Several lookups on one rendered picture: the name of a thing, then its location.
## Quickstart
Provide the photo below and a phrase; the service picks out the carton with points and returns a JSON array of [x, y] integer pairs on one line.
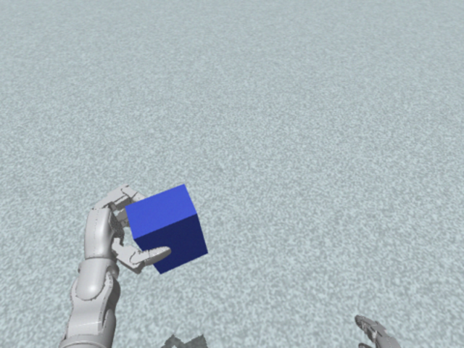
[[168, 219]]

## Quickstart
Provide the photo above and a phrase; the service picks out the right robot hand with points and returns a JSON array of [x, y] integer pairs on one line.
[[376, 333]]

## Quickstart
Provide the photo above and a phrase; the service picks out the left robot hand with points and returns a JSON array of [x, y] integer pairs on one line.
[[104, 232]]

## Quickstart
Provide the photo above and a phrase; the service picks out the left robot arm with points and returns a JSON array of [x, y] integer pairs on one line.
[[94, 295]]

